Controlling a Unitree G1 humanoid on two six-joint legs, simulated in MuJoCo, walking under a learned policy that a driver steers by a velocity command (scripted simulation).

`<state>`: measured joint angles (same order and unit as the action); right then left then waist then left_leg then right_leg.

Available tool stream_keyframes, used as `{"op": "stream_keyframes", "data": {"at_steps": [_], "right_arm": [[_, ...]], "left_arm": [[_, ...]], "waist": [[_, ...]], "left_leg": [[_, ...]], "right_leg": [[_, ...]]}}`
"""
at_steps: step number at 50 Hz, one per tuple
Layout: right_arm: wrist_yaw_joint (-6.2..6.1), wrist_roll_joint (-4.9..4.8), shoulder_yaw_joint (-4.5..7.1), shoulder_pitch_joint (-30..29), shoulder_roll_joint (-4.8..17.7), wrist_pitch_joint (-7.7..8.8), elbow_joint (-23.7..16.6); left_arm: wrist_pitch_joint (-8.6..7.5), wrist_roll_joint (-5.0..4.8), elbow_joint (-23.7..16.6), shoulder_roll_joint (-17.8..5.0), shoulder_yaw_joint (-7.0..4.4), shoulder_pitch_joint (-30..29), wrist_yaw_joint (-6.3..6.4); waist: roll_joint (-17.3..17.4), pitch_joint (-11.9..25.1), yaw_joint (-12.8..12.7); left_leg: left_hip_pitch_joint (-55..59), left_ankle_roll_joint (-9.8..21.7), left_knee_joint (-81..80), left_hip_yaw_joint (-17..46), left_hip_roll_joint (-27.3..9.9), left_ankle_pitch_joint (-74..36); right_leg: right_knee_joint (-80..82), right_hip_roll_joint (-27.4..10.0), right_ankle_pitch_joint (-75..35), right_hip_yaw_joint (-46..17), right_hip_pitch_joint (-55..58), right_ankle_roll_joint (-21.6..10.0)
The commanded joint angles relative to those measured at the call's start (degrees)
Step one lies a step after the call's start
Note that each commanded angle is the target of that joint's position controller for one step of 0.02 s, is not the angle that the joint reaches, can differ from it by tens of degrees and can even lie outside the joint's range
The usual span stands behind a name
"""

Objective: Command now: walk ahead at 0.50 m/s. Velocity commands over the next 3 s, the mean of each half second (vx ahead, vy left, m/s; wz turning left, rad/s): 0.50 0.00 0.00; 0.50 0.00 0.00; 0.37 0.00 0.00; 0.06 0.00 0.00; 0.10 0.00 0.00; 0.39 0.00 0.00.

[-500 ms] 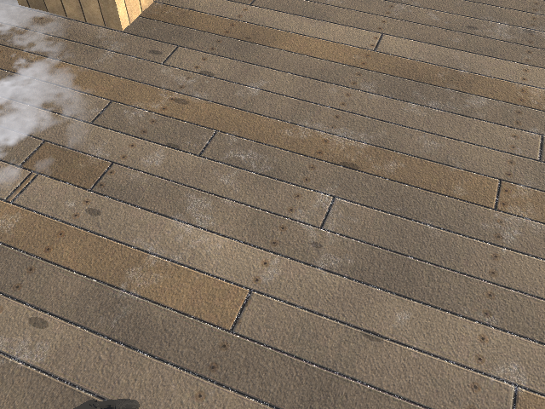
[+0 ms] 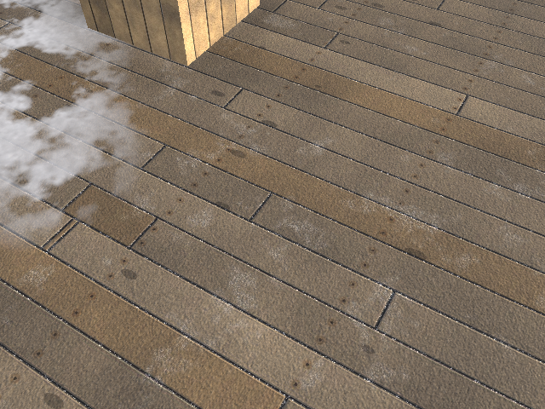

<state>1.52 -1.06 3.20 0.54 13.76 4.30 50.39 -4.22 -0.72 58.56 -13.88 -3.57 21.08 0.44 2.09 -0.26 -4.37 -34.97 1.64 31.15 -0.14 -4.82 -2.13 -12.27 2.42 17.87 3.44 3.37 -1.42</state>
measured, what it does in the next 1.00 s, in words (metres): walks ahead: left foot, then right foot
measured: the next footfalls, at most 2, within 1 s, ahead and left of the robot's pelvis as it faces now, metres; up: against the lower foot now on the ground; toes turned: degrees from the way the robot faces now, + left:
left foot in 0.06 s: +0.23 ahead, +0.13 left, +0.00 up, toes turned +2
right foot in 0.62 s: +0.54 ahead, -0.11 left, +0.00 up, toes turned -3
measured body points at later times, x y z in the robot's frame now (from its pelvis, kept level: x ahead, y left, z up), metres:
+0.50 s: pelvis +0.28 +0.03 +0.01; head +0.31 +0.03 +0.46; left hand +0.48 +0.27 -0.10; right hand +0.26 -0.24 -0.13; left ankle +0.19 +0.13 -0.74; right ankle +0.48 -0.13 -0.69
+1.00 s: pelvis +0.57 -0.02 +0.01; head +0.58 -0.03 +0.46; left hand +0.56 +0.25 -0.13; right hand +0.75 -0.28 -0.10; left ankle +0.76 +0.15 -0.68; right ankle +0.50 -0.11 -0.74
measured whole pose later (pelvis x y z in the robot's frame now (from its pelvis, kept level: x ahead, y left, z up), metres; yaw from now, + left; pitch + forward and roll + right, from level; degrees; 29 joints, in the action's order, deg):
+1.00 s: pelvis +0.57 -0.02 +0.01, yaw +0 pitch +2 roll -1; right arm 0.1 -0.7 4.0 3.4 15.0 4.0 51.3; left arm -5.0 -0.3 57.3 -13.6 -3.3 20.0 0.1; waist 2.2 0.1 -3.9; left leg -38.9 0.3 37.8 1.8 -7.3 -3.5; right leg -11.6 3.3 12.2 3.3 -1.3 -3.1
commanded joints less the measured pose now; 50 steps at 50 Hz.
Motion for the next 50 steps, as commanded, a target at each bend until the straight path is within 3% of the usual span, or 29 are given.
{"op": "stream_keyframes", "data": {"at_steps": [1, 2, 3, 4, 5, 6, 7, 8, 9, 10, 11, 13, 15, 20, 25, 28, 29, 30, 31, 32, 33, 34, 35, 36, 38, 41, 44, 47, 50], "right_arm": [[0.80, -0.24, 1.17, -3.66, 5.92, 1.37, -4.51], [0.74, -0.05, 1.98, 1.23, 7.44, 1.48, -3.24], [0.41, 0.19, 3.44, 10.86, 10.09, 1.46, -0.14], [-0.18, 0.96, 4.67, 21.57, 14.42, 1.35, 2.12], [0.05, 0.85, 5.10, 24.24, 17.51, 1.03, 3.38], [0.05, 0.27, 3.53, 23.71, 12.29, 1.03, 2.92], [-0.23, 0.19, 2.83, 18.87, 9.93, 1.25, 2.05], [-0.29, 0.66, 2.35, 14.59, 8.69, 1.42, 0.96], [-0.16, 1.35, 1.92, 11.45, 7.15, 1.58, 0.58], [-0.02, 2.00, 1.35, 10.13, 5.54, 1.80, 0.56], [0.14, 1.95, 1.22, 10.12, 5.11, 1.91, 0.84], [-0.21, 1.37, 1.51, 11.35, 6.62, 2.10, 1.59], [-0.98, 1.34, 1.93, 13.26, 8.38, 2.06, 2.26], [-1.91, 0.72, 1.84, 17.27, 8.77, 1.53, 3.66], [-2.07, 0.19, 2.17, 22.33, 9.42, 0.43, 6.23], [-2.39, 0.00, 2.74, 21.56, 10.57, -0.48, 6.55], [-2.46, -0.08, 2.87, 20.19, 11.04, -0.75, 6.22], [-2.50, -0.09, 2.52, 19.25, 10.10, -1.05, 5.90], [-2.57, 0.61, 1.65, 19.45, 8.28, -1.12, 4.72], [-2.02, 1.11, -0.30, 25.81, 1.62, 0.10, 3.94], [-1.59, 0.24, 0.18, 23.83, 4.42, 1.61, 4.56], [-1.28, -1.32, 1.23, 19.02, 8.21, 2.60, 3.04], [-1.48, -1.56, 1.22, 15.24, 8.51, 2.95, 2.20], [-1.90, -0.89, 1.52, 13.37, 8.06, 2.76, 1.91], [-2.22, -0.20, 1.86, 15.35, 6.43, 1.13, 2.51], [-2.44, 0.33, 1.75, 13.44, 4.88, -0.18, 1.64], [-2.23, 0.85, 1.78, 7.77, 4.82, -0.14, -0.21], [-1.60, 0.58, 1.25, 2.06, 3.72, 0.22, -1.68], [-0.85, 0.14, 0.68, -3.24, 3.39, 0.42, -3.24]], "left_arm": [[0.55, -0.27, -1.14, -10.44, -2.34, 0.98, 0.53], [0.83, -0.40, -1.50, -10.74, -2.41, -0.48, 0.59], [1.08, -0.31, -1.88, -9.45, -1.92, -1.17, 0.60], [1.07, 0.74, -3.24, -7.51, -0.97, -0.38, 0.64], [-0.34, 0.75, -3.51, 0.16, 1.13, 6.41, -0.03], [-1.80, -0.57, -3.13, -5.51, -0.05, 2.65, -0.45], [-2.70, -1.89, -4.91, -8.23, -0.80, -2.84, -0.68], [-2.99, -1.82, -5.58, -8.20, -0.80, -6.12, -0.33], [-2.75, -1.02, -5.71, -7.98, -1.24, -7.59, 0.07], [-2.00, -0.66, -5.48, -7.27, -1.48, -6.41, 0.17], [-1.23, -0.58, -5.24, -5.89, -1.41, -5.25, 0.20], [-0.18, -0.33, -5.59, -4.44, -1.26, -5.85, 0.36], [0.10, 0.25, -7.10, -4.72, -1.36, -9.93, 0.45], [-0.35, 0.23, -9.73, -3.36, -0.75, -19.23, -0.45], [-0.78, -0.41, -12.52, -3.63, -0.06, -26.78, -1.87], [-1.32, -0.53, -12.99, -5.71, -0.58, -24.99, -2.68], [-1.45, -0.41, -12.05, -7.10, -1.28, -21.03, -2.68], [-1.45, -0.18, -9.31, -9.28, -2.60, -12.46, -2.44], [-1.41, 0.49, -6.58, -13.12, -3.95, -1.54, -1.96], [-0.95, 0.80, -5.17, -18.13, -5.06, 4.04, -1.76], [-0.79, 0.13, -5.29, -13.60, -3.51, 3.90, -1.85], [-0.97, -0.13, -6.11, -10.81, -2.58, -1.05, -1.71], [-1.10, 0.23, -7.37, -8.93, -2.00, -5.32, -1.59], [-1.30, 0.93, -7.73, -7.43, -1.55, -8.75, -1.78], [-1.75, 1.59, -7.64, -5.22, -0.82, -10.94, -2.09], [-2.14, 1.10, -6.43, -7.58, -1.35, -8.64, -1.49], [-1.84, 0.88, -5.49, -8.58, -1.54, -6.01, -0.49], [-1.58, 0.42, -4.63, -8.72, -1.46, -3.54, -0.07], [-1.16, 0.01, -3.05, -9.08, -1.56, 0.02, 0.04]], "waist": [[-7.00, -2.86, 2.78], [-7.65, 0.24, 5.77], [-6.64, 5.95, 10.04], [-0.23, 14.70, 13.01], [15.01, 21.20, 8.79], [10.35, 20.44, 10.95], [8.03, 12.40, 10.50], [2.87, 7.91, 8.99], [0.92, 4.44, 7.23], [1.79, 3.64, 5.13], [2.43, 3.26, 4.14], [1.96, 1.43, 3.38], [0.77, -0.26, 4.03], [1.06, -2.27, 6.56], [1.27, -4.58, 8.87], [2.74, -3.17, 6.45], [3.57, -0.67, 3.94], [2.91, 4.28, -0.21], [-1.02, 12.41, -3.81], [-15.16, 19.77, -1.24], [-15.75, 22.43, -2.31], [-12.95, 14.03, -1.81], [-8.44, 8.93, -0.56], [-5.68, 4.81, 1.26], [-7.18, 2.97, 4.53], [-5.92, 0.65, 5.25], [-5.01, -0.96, 4.05], [-5.37, -2.22, 2.31], [-5.21, -3.75, 0.37]], "left_leg": [[1.53, 2.14, -2.33, -0.92, 1.54, 5.52], [9.08, 3.27, -3.16, -2.75, 3.57, 6.24], [22.38, 4.97, -3.22, -3.42, 4.63, 4.95], [40.77, 8.64, -1.19, 8.57, -5.77, 3.84], [58.03, 17.93, -8.97, 36.80, -17.78, 15.65], [57.59, 16.55, -13.11, 40.76, -16.75, 22.71], [50.82, 14.00, -13.83, 32.25, -15.05, 21.04], [42.32, 12.62, -15.22, 25.66, -13.02, 15.75], [34.51, 12.03, -16.89, 20.96, -11.27, 10.57], [29.73, 11.43, -18.52, 17.92, -9.84, 7.79], [27.38, 11.63, -20.02, 16.15, -9.23, 6.55], [24.73, 12.29, -22.63, 12.93, -8.89, 5.10], [25.09, 12.48, -24.23, 10.92, -8.82, 3.28], [26.29, 9.66, -25.06, 3.81, -5.52, 1.03], [34.77, 9.21, -22.21, 3.42, -8.48, 0.83], [39.36, 7.73, -17.35, 3.83, -10.65, -8.23], [39.44, 6.91, -12.84, 2.90, -10.00, -17.62], [37.31, 5.52, -3.35, 0.68, -7.28, -24.42], [27.00, 3.57, 12.38, -1.75, -4.09, -15.07], [3.15, -0.78, 34.76, -2.81, 6.53, 14.99], [-4.36, -0.38, 43.70, 5.50, 7.16, 34.57], [-9.58, 0.71, 46.65, 6.15, 3.72, 32.07], [-8.92, 1.35, 44.66, 4.51, 0.50, 26.93], [-6.59, 1.31, 40.48, 3.69, -1.55, 22.89], [-0.11, 1.36, 35.57, 4.26, -3.69, 19.15], [-1.49, -0.01, 28.70, 3.57, -4.50, 14.74], [-5.02, -1.38, 18.66, 3.17, -4.26, 5.00], [-2.84, -1.55, 8.68, 1.21, -2.37, -2.85], [-2.39, -1.37, 2.87, 0.12, -0.97, -4.20]], "right_leg": [[-2.73, -17.97, -31.70, -6.85, 1.78, -7.87], [-8.24, -16.88, -41.59, -5.59, 1.47, -6.93], [-19.02, -13.80, -45.67, -3.30, -2.10, -5.35], [-37.21, -10.21, -29.90, -0.69, -14.54, -3.30], [-56.43, 1.24, 10.12, -2.44, -37.22, 0.28], [-63.54, -1.07, 15.55, -10.28, -43.84, -0.65], [-64.68, -4.02, 11.20, -9.34, -48.08, -1.61], [-62.36, -7.11, 5.75, -7.73, -46.48, -1.88], [-58.68, -8.95, 2.27, -7.23, -43.93, -1.73], [-56.44, -10.45, 0.04, -7.80, -40.09, -1.85], [-54.58, -10.85, -0.70, -7.77, -38.04, -1.72], [-49.93, -11.62, -2.41, -7.13, -38.59, -0.83], [-43.85, -11.83, -8.04, -6.79, -42.12, 0.46], [-26.98, -9.40, -22.91, -4.20, -40.68, 1.25], [-19.04, -7.61, -21.38, -3.48, -41.63, 0.19], [-16.71, -6.18, -15.05, -2.87, -37.47, -2.04], [-16.04, -4.38, -13.71, -1.26, -31.17, -3.07], [-15.23, -2.61, -14.53, 0.20, -19.63, -4.60], [-17.75, -9.42, -16.20, -7.35, -1.85, -7.77], [-12.70, -23.12, -5.92, -34.33, 18.71, -16.95], [-5.52, -24.96, 0.04, -45.48, 20.22, -17.84], [-5.06, -23.07, 0.62, -37.42, 13.82, -15.08], [-4.11, -20.73, -3.08, -29.60, 5.45, -13.25], [-2.16, -18.80, -7.46, -24.54, -3.03, -12.34], [1.18, -16.29, -11.50, -19.06, -11.30, -11.40], [4.78, -15.91, -14.58, -15.06, -14.14, -12.51], [5.93, -14.94, -17.54, -11.50, -12.37, -11.61], [6.25, -12.96, -18.22, -7.43, -11.89, -9.93], [5.57, -13.85, -17.38, -6.60, -8.16, -9.68]]}}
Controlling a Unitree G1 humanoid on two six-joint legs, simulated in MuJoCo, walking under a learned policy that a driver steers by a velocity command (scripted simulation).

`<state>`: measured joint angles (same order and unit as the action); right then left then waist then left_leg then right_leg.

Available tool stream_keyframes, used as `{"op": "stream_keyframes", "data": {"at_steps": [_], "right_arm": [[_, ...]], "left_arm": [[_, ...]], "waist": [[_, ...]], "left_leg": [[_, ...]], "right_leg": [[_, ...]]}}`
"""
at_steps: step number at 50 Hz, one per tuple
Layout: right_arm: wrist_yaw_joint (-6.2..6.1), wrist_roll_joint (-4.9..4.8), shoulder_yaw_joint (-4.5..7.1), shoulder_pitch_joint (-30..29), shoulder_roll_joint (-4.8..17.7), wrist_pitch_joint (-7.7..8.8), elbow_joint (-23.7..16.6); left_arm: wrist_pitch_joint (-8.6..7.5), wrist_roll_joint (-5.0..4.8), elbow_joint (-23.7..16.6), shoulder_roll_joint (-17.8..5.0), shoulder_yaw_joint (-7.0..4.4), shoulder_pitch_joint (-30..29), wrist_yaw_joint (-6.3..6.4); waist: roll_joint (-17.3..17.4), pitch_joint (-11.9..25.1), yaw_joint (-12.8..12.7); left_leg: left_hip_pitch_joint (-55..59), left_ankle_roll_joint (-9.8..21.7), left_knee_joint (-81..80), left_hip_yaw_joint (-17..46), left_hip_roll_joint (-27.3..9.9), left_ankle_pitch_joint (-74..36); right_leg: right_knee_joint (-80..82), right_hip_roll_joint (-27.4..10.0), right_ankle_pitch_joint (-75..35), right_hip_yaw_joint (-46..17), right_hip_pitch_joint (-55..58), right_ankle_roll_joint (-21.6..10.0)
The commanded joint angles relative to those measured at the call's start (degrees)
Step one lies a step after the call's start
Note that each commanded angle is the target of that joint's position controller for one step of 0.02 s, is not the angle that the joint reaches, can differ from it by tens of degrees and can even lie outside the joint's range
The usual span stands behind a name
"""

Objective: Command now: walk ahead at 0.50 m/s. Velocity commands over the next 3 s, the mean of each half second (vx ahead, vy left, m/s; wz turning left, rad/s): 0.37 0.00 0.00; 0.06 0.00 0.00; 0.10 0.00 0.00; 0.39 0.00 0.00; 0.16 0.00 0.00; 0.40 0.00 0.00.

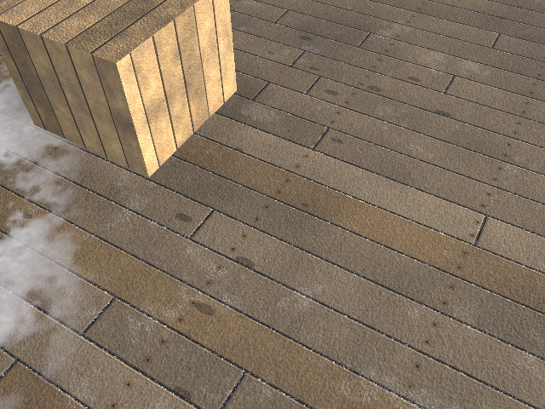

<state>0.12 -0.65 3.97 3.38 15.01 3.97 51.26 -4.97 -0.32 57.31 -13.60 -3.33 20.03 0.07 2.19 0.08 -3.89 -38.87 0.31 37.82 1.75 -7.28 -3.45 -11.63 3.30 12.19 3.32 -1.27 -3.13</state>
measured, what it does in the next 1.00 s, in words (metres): walks ahead: left foot, then right foot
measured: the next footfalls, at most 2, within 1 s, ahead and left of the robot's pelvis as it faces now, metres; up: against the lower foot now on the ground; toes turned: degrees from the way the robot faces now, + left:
left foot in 0.16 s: +0.28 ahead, +0.15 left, +0.00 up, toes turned +3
right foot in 0.58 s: +0.42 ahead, -0.08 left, +0.00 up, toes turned -1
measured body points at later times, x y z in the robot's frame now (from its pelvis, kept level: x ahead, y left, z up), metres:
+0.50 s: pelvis +0.25 +0.06 +0.00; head +0.28 +0.07 +0.45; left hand +0.39 +0.32 -0.13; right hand +0.30 -0.20 -0.14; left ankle +0.24 +0.15 -0.75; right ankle +0.37 -0.10 -0.71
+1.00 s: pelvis +0.32 +0.03 -0.02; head +0.34 +0.02 +0.43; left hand +0.45 +0.28 -0.15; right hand +0.35 -0.24 -0.17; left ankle +0.24 +0.15 -0.75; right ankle +0.38 -0.08 -0.75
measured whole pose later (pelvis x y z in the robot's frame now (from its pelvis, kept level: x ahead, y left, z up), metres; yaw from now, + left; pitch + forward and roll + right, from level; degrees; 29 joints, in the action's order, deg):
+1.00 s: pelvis +0.32 +0.03 -0.02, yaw +0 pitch +0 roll +0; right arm -2.0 0.3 2.1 12.3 13.5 -0.8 62.2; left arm 0.1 -0.1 58.7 -12.3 -3.1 3.7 1.0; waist -0.1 -1.8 1.2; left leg -5.9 -0.8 28.7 -2.6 -1.4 22.6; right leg -31.2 0.3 11.5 1.6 -19.6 -1.5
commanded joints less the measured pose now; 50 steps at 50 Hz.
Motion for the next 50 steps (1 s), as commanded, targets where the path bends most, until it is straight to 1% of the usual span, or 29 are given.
{"op": "stream_keyframes", "data": {"at_steps": [1, 3, 5, 6, 7, 8, 9, 10, 11, 12, 13, 14, 15, 17, 20, 22, 25, 27, 28, 29, 30, 31, 32, 33, 34, 36, 39, 42, 50], "right_arm": [[0.88, -0.38, -0.22, -7.50, 2.25, 0.86, -4.72], [1.61, -0.52, -0.32, -9.38, 2.76, 1.21, -5.90], [2.13, -0.63, 0.02, -8.01, 4.15, 1.57, -6.13], [2.17, -0.58, 0.57, -5.05, 5.41, 1.71, -5.51], [2.04, -0.34, 1.59, 1.57, 7.09, 1.77, -3.56], [1.60, 0.02, 3.07, 11.86, 10.23, 1.74, -0.44], [1.12, 1.12, 4.43, 20.50, 15.89, 1.54, 1.13], [1.26, 0.15, 3.73, 22.02, 14.11, 1.13, 1.89], [1.21, -0.05, 2.38, 17.75, 10.58, 1.20, 1.05], [0.94, 0.47, 1.72, 12.54, 8.50, 1.24, -0.39], [1.12, 1.03, 1.06, 8.29, 6.69, 1.44, -1.00], [1.27, 1.39, 0.58, 6.08, 4.87, 1.71, -1.08], [1.46, 1.78, 0.30, 5.37, 4.09, 1.77, -0.70], [1.21, 2.03, 0.21, 5.53, 4.56, 1.95, 0.39], [-0.04, 1.81, 0.38, 4.18, 6.29, 1.44, 1.06], [-0.47, 1.62, 0.49, 5.54, 7.23, 0.86, 1.93], [-0.60, 1.27, 0.25, 7.44, 7.17, 0.01, 3.70], [-0.71, 0.78, 0.07, 7.06, 6.86, -0.58, 4.36], [-0.83, 0.27, -0.13, 6.30, 6.41, -0.87, 4.50], [-0.83, 0.20, -0.43, 8.18, 5.40, -0.95, 5.15], [-0.94, 1.32, -0.83, 10.49, 4.05, -0.80, 5.27], [-0.91, 1.98, -1.16, 18.46, 1.76, -0.62, 6.91], [-1.42, 1.77, -1.45, 17.17, 1.40, -1.21, 7.20], [-1.69, 1.32, -1.18, 14.47, 3.14, -2.04, 6.71], [-2.06, 0.95, -0.97, 12.74, 4.13, -2.92, 6.69], [-2.32, 1.02, -0.70, 11.84, 5.32, -4.22, 7.07], [-2.25, 0.96, -0.79, 11.80, 4.75, -4.37, 7.83], [-2.15, 0.85, -0.81, 11.44, 4.42, -4.20, 8.56], [-2.38, 1.04, -1.20, 12.55, 3.59, -4.49, 10.48]], "left_arm": [[-0.10, -0.45, -1.25, -9.45, -1.86, 2.10, 0.43], [0.57, -0.58, -0.42, -9.86, -2.14, 3.26, 0.57], [1.18, -0.70, -0.25, -10.64, -2.52, 2.66, 0.80], [1.42, -0.73, -0.52, -11.17, -2.69, 1.50, 0.86], [1.73, -0.86, -0.84, -10.96, -2.58, 0.10, 0.91], [1.86, -0.52, -1.47, -9.27, -1.90, -0.09, 0.96], [1.18, 0.40, -2.86, -4.38, -0.33, 4.94, 0.60], [-0.29, -0.01, -2.22, -2.14, 0.55, 6.03, 0.16], [-1.44, -1.50, -3.16, -7.97, -0.98, 1.20, -0.13], [-1.93, -2.20, -4.30, -8.93, -1.17, -3.04, -0.05], [-1.72, -1.58, -4.24, -8.33, -1.32, -4.57, 0.41], [-0.91, -0.80, -3.87, -8.05, -1.85, -4.18, 0.92], [0.10, -0.60, -3.46, -6.76, -1.81, -2.55, 1.12], [1.51, -0.21, -3.15, -4.22, -1.49, -1.05, 1.44], [2.12, 0.51, -4.56, -3.24, -0.92, -4.91, 1.52], [2.29, 0.41, -5.06, -3.37, -0.65, -8.40, 1.24], [2.76, 0.21, -5.61, -4.64, -0.82, -11.73, 1.04], [2.81, 0.57, -5.78, -5.33, -1.03, -12.72, 0.90], [2.68, 0.92, -5.30, -5.41, -1.16, -11.75, 0.82], [2.56, 1.39, -4.78, -6.74, -1.55, -10.81, 0.89], [2.45, 1.65, -4.58, -9.72, -2.14, -9.70, 1.23], [2.82, 1.57, -4.64, -10.70, -1.98, -11.42, 1.57], [3.27, 1.10, -4.03, -6.49, -1.17, -11.71, 1.25], [3.60, 0.71, -4.02, -5.18, -0.90, -13.30, 0.85], [3.84, 0.71, -4.45, -5.49, -0.90, -15.37, 0.61], [3.54, 0.56, -4.38, -6.30, -1.04, -16.51, 0.34], [3.18, 0.30, -2.87, -5.97, -1.02, -15.48, 0.47], [3.51, 0.31, -2.05, -5.81, -1.01, -15.70, 0.83], [4.86, 0.24, -0.86, -5.31, -1.00, -17.58, 1.17]], "waist": [[-5.29, -4.61, -0.54], [-5.58, -5.18, -0.57], [-6.59, -4.16, 1.12], [-7.47, -2.22, 3.08], [-7.50, 1.69, 6.80], [-5.91, 8.43, 10.77], [4.74, 18.11, 10.41], [13.82, 23.38, 9.95], [9.38, 16.33, 10.27], [6.16, 9.86, 9.01], [1.51, 5.58, 6.77], [1.18, 4.01, 4.65], [1.99, 3.71, 3.06], [2.13, 3.60, 1.37], [2.39, 4.02, 0.91], [2.69, 4.98, 2.53], [2.63, 4.49, 3.89], [2.49, 3.45, 3.51], [1.95, 3.31, 2.31], [0.12, 3.45, 2.07], [-3.63, 5.27, 3.44], [-10.69, 7.98, 8.69], [-12.28, 8.67, 7.01], [-10.70, 6.83, 6.67], [-9.03, 5.59, 6.53], [-6.92, 4.21, 6.15], [-5.13, 5.65, 5.54], [-3.48, 5.92, 5.14], [-2.29, 2.25, 5.07]], "left_leg": [[0.81, 0.23, -5.12, -1.78, 1.78, -1.94], [-0.05, 1.31, -7.25, -1.56, 2.18, 1.29], [3.04, 2.81, -8.80, -2.05, 3.18, 5.56], [8.09, 3.72, -9.26, -3.32, 4.71, 7.47], [17.46, 5.04, -10.42, -5.14, 6.70, 7.20], [32.99, 7.15, -8.67, -3.32, 5.15, 5.55], [56.37, 14.62, -8.37, 18.10, -9.58, 8.47], [63.65, 19.85, -18.55, 39.38, -16.22, 16.82], [58.06, 17.21, -19.85, 34.25, -14.39, 15.44], [49.35, 15.39, -19.56, 24.79, -12.72, 5.04], [40.23, 14.25, -20.18, 17.19, -10.37, -6.80], [34.10, 13.12, -20.82, 11.82, -8.24, -14.35], [30.05, 12.72, -21.77, 9.05, -7.26, -18.08], [25.80, 13.64, -23.12, 5.14, -6.38, -24.81], [24.36, 12.69, -23.39, -0.45, -4.07, -27.97], [25.31, 11.76, -23.46, -1.98, -3.15, -26.48], [28.08, 11.29, -22.59, -0.89, -3.91, -20.06], [28.84, 10.47, -20.16, 0.34, -4.31, -14.62], [28.36, 9.16, -17.89, 0.34, -3.43, -10.59], [27.95, 6.81, -15.34, 0.27, -1.18, -5.30], [26.03, 4.13, -11.43, -1.46, 2.08, 2.33], [20.69, 1.48, -10.15, -2.85, 5.47, 17.29], [21.42, 0.01, -9.87, -3.32, 5.84, 22.38], [22.50, -0.19, -11.43, -3.11, 5.74, 21.65], [23.65, -0.02, -12.33, -3.25, 5.66, 20.13], [25.21, 0.57, -13.33, -3.02, 5.19, 17.01], [27.12, 0.54, -13.17, -2.68, 4.47, 12.04], [27.22, 0.21, -12.77, -2.86, 4.29, 9.90], [25.59, 0.15, -13.72, -3.21, 4.16, 14.79]], "right_leg": [[4.07, -15.55, -12.19, -6.52, -1.35, -7.99], [1.76, -17.50, -14.48, -6.99, 2.94, -7.61], [-1.38, -18.87, -20.61, -7.25, 5.77, -6.58], [-4.78, -18.59, -28.97, -6.69, 6.18, -5.88], [-12.20, -16.67, -37.99, -4.82, 5.16, -4.69], [-24.52, -13.51, -36.63, -2.50, -1.41, -2.91], [-46.86, -6.67, -15.84, 0.19, -22.03, 0.72], [-60.29, 0.30, 19.92, -5.29, -35.09, 2.24], [-65.67, -3.13, 20.09, -9.76, -40.85, 1.37], [-65.66, -5.74, 16.30, -8.07, -41.31, 1.02], [-62.12, -8.07, 12.57, -6.69, -38.37, 1.49], [-58.32, -9.69, 11.04, -6.73, -34.29, 1.77], [-56.26, -10.11, 10.27, -6.72, -30.32, 2.01], [-51.30, -9.83, 8.09, -6.00, -26.78, 2.94], [-37.25, -9.59, -0.86, -5.01, -24.37, 3.96], [-30.39, -8.26, -7.42, -3.85, -21.64, 4.16], [-24.68, -7.35, -9.20, -4.20, -20.23, 3.87], [-20.73, -6.81, -8.07, -4.13, -18.74, 2.82], [-16.43, -6.26, -10.82, -3.55, -15.74, 1.98], [-11.83, -6.80, -18.67, -4.53, -11.82, 0.90], [-12.77, -11.30, -35.34, -8.82, -6.19, -0.49], [-16.14, -16.10, -41.61, -12.95, 0.68, -5.49], [-15.23, -16.67, -34.20, -14.77, -1.18, -7.75], [-14.10, -14.76, -26.03, -14.27, -4.53, -6.67], [-13.85, -12.79, -21.38, -12.62, -7.05, -4.96], [-14.58, -10.55, -20.46, -10.02, -9.31, -3.00], [-16.83, -9.22, -26.26, -8.19, -7.22, -2.69], [-17.97, -8.85, -28.28, -7.58, -5.79, -3.14], [-16.90, -7.55, -19.20, -6.50, -7.26, -2.47]]}}
Over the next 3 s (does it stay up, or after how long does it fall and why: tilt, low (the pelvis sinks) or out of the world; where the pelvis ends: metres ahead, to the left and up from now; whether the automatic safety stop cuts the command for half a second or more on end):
stays up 0.88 0.08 0.00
